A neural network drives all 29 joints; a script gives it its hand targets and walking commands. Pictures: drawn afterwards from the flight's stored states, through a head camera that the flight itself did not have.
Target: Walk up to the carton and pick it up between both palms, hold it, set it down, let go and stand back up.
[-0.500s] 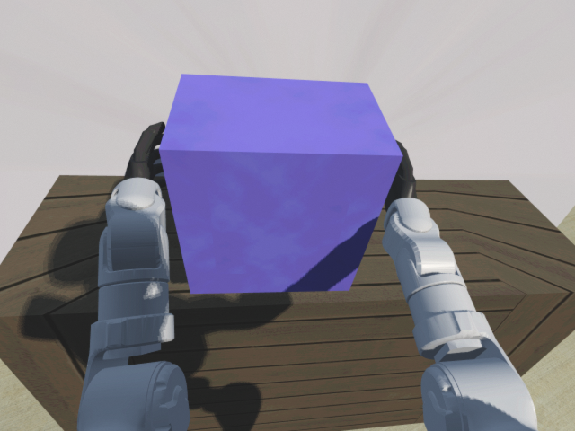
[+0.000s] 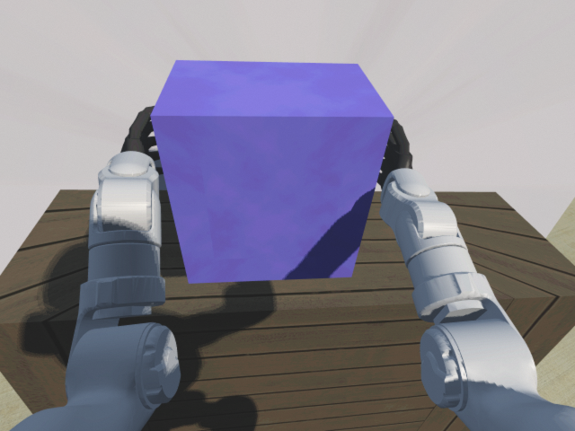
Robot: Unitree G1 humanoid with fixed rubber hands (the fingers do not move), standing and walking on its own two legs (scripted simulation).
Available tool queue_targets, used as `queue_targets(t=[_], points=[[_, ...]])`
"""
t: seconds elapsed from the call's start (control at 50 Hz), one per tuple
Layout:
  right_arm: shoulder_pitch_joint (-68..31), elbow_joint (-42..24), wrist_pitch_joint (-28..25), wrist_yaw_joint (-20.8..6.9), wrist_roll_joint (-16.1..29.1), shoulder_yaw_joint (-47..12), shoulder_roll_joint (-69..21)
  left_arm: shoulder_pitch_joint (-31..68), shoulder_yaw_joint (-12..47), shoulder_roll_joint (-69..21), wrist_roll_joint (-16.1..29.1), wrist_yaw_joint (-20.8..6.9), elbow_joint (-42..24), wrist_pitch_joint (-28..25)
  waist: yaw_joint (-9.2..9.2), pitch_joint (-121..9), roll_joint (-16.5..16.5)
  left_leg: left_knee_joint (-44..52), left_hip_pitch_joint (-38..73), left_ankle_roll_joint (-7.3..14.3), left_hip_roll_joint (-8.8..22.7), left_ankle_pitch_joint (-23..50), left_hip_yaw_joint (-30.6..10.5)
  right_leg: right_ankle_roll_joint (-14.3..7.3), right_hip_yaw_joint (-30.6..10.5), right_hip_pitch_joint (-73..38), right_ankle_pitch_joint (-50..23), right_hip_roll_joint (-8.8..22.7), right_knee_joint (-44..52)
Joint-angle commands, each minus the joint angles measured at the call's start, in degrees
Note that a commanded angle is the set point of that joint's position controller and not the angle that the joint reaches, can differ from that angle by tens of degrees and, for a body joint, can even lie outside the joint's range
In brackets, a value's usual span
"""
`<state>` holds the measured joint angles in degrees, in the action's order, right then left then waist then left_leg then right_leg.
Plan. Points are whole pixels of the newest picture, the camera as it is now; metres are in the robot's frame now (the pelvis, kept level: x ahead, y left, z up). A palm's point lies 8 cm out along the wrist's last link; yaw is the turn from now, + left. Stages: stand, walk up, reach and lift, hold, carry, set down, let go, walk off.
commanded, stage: reach and lift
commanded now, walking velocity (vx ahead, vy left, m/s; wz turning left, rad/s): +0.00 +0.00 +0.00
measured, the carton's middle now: (270, 177) +0.41 +0.01 +0.21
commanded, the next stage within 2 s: hold in 0.82 s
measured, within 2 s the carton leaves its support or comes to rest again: neither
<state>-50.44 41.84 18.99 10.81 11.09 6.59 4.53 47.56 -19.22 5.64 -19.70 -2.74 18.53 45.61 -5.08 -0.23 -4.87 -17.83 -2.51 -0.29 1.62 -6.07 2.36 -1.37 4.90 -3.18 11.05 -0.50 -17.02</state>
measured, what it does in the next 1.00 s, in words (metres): stands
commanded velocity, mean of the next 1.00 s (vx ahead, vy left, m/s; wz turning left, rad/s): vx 0.00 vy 0.00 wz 0.00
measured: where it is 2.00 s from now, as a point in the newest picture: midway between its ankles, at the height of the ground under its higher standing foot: outside the picture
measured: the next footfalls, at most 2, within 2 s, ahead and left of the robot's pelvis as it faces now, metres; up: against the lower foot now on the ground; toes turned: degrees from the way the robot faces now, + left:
none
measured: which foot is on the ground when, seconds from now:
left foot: down 0.00-1.00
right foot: down 0.00-1.00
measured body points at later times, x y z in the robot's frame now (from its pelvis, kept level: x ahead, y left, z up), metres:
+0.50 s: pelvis +0.01 +0.00 +0.00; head -0.06 +0.03 +0.44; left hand +0.41 +0.18 +0.27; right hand +0.40 -0.16 +0.28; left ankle +0.05 +0.12 -0.75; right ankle +0.00 -0.10 -0.75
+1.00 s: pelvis +0.01 +0.00 +0.00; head -0.08 +0.03 +0.44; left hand +0.40 +0.18 +0.30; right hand +0.40 -0.16 +0.31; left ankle +0.05 +0.12 -0.75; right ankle +0.00 -0.10 -0.75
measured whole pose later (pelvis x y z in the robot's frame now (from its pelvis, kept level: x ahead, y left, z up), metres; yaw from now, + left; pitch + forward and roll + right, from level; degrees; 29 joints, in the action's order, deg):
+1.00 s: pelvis +0.01 +0.00 +0.00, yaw -1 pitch -4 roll -1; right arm -62.7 48.9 33.2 13.9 20.7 1.4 12.3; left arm 56.7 -16.8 9.1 -13.3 0.8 28.8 51.0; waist -4.2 -9.6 -1.7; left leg -20.3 -8.6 -0.4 2.0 -7.7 1.8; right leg -1.4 3.3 2.0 11.1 -1.5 -17.0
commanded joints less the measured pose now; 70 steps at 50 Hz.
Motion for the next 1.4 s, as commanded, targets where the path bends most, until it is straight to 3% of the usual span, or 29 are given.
queue_targets(t=[0.0,0.06,0.12,0.16,0.22,0.34,0.4,0.46,0.48,0.52,0.64,0.84,0.86,0.92,0.98,1.0,1.08,1.14,1.24,1.38], points=[[-49.71,-11.15,-0.09,-7.72,5.38,-14.11,-27.40,43.25,20.32,-29.62,12.15,-8.22,-5.15,-4.33,-0.83,-20.12,6.68,1.38,11.56,1.28,-2.64,5.86,0.22,4.10,-0.76,6.91,-4.55,-1.71,4.89],[-52.26,-10.46,0.44,-8.37,5.59,-13.03,-27.39,45.81,20.24,-30.01,12.75,-8.05,-3.94,-4.28,-0.19,-21.19,7.13,2.02,10.20,1.27,-2.30,3.82,0.14,3.78,-0.83,7.79,-2.06,-2.00,4.80],[-54.60,-10.83,0.79,-8.72,7.11,-13.82,-28.05,47.36,20.69,-30.52,14.10,-7.21,-4.41,-4.41,0.10,-23.60,7.18,0.94,11.06,1.03,-2.30,6.74,-0.26,3.75,-1.10,7.68,-4.48,-2.31,4.49],[-54.41,-10.36,1.59,-8.40,8.39,-14.95,-28.49,47.82,20.54,-30.26,14.66,-6.95,-5.37,-4.24,0.03,-25.02,6.50,-0.04,11.80,0.88,-2.50,9.94,-0.37,4.07,-1.46,6.98,-7.55,-2.49,4.26],[-54.16,-7.74,3.29,-8.15,9.32,-13.93,-27.56,49.02,19.90,-29.55,14.67,-7.11,-3.87,-3.50,-0.37,-22.94,7.18,0.53,10.47,0.69,-2.49,8.06,-0.38,4.11,-1.78,7.91,-5.74,-2.51,4.74],[-55.16,-12.01,5.47,-7.34,13.87,-17.14,-28.20,51.38,22.72,-30.37,17.70,-6.44,-8.14,-3.41,-0.86,-27.94,8.70,-1.62,11.35,-0.84,-2.95,13.45,-1.40,4.55,-2.19,6.72,-11.57,-3.06,3.73],[-54.84,-10.98,7.28,-7.03,14.99,-17.70,-28.02,50.94,21.29,-29.48,17.44,-6.25,-6.77,-2.77,-0.39,-25.68,7.43,-1.13,10.16,-0.46,-3.01,11.89,-1.48,4.87,-2.61,7.60,-11.11,-2.97,4.00],[-54.62,-10.63,8.71,-6.85,15.94,-17.09,-27.49,51.82,21.97,-29.95,18.30,-6.39,-7.03,-2.30,-0.92,-25.53,8.81,-0.84,8.89,-1.01,-2.81,11.33,-1.77,4.51,-2.98,7.31,-10.61,-3.14,3.80],[-54.71,-16.42,7.88,-6.22,17.56,-20.58,-29.62,49.83,20.48,-29.46,17.84,-6.72,-8.17,-2.46,0.58,-31.24,7.58,-4.24,12.11,-0.26,-3.50,17.36,-1.85,5.24,-3.54,3.46,-18.09,-2.66,3.76],[-54.15,-18.15,8.77,-4.95,19.14,-21.92,-28.73,49.67,20.46,-27.68,17.94,-6.95,-9.74,-2.56,-0.30,-31.32,7.41,-5.19,13.46,-1.02,-3.81,20.00,-2.13,6.19,-2.99,3.03,-23.16,-3.05,2.64],[-54.08,-15.88,10.43,-4.97,17.56,-18.92,-27.36,51.05,20.26,-28.98,17.39,-7.99,-7.11,-1.82,-0.69,-24.18,8.04,-2.67,9.98,-1.58,-3.12,13.86,-2.26,4.94,-3.12,6.87,-12.87,-3.11,4.48],[-58.97,-14.21,11.87,-5.66,18.83,-18.77,-27.80,55.99,20.45,-30.27,19.77,-6.83,-5.48,-1.48,-0.08,-27.38,8.19,-2.97,9.04,-1.60,-2.42,13.44,-2.68,4.07,-3.89,7.83,-11.91,-3.66,4.16],[-59.00,-12.03,12.83,-5.93,18.93,-17.08,-26.52,57.33,22.50,-30.28,20.83,-6.58,-5.18,-1.41,-1.32,-26.68,8.39,-1.51,7.99,-1.87,-2.03,10.72,-3.03,3.83,-3.40,8.82,-8.56,-4.00,3.98],[-61.04,-7.59,13.87,-7.39,17.89,-14.60,-25.75,59.09,20.58,-29.80,21.11,-6.09,-0.66,-0.79,-0.10,-23.46,7.86,0.83,2.75,-0.63,-1.61,3.15,-2.57,3.30,-4.31,11.46,-2.05,-3.42,4.56],[-63.53,-7.30,14.09,-7.90,18.88,-15.01,-26.40,58.23,19.48,-30.11,21.63,-5.70,1.67,-0.50,1.32,-26.73,7.54,-0.22,1.97,-0.33,-1.69,5.35,-2.56,2.97,-5.15,10.35,-4.90,-3.55,3.96],[-64.13,-9.48,14.12,-7.81,20.43,-16.19,-27.02,58.94,20.59,-30.50,23.09,-5.34,-1.39,-0.67,1.28,-31.82,7.92,-1.52,3.50,-0.70,-1.87,8.71,-2.84,3.14,-5.30,8.70,-7.85,-3.72,3.21],[-63.28,-9.21,15.86,-7.04,23.20,-17.41,-26.60,58.15,18.82,-28.50,23.02,-4.65,-1.88,0.52,1.75,-31.89,7.54,-3.19,5.14,-0.98,-2.48,12.79,-3.16,4.16,-5.63,9.02,-12.84,-3.73,2.78],[-61.30,-6.45,17.02,-6.51,23.48,-17.10,-26.14,58.04,17.81,-27.12,22.22,-5.33,-0.84,0.98,1.46,-28.61,7.27,-2.68,3.67,-1.03,-2.67,11.01,-2.89,4.42,-5.76,9.97,-12.58,-3.40,3.05],[-63.56,-10.15,17.27,-5.88,23.90,-16.37,-26.50,60.73,18.11,-26.94,23.42,-5.76,-1.41,0.30,0.79,-30.78,7.64,-2.89,4.14,-1.23,-3.01,9.63,-3.26,4.92,-5.85,10.05,-12.83,-3.00,3.33],[-65.02,-8.94,17.34,-5.73,22.69,-14.86,-26.77,61.54,16.60,-27.11,23.10,-6.08,2.50,-0.66,0.86,-28.04,6.95,-2.60,2.47,-0.98,-2.76,7.74,-3.72,4.62,-5.97,11.46,-11.61,-2.82,3.89]])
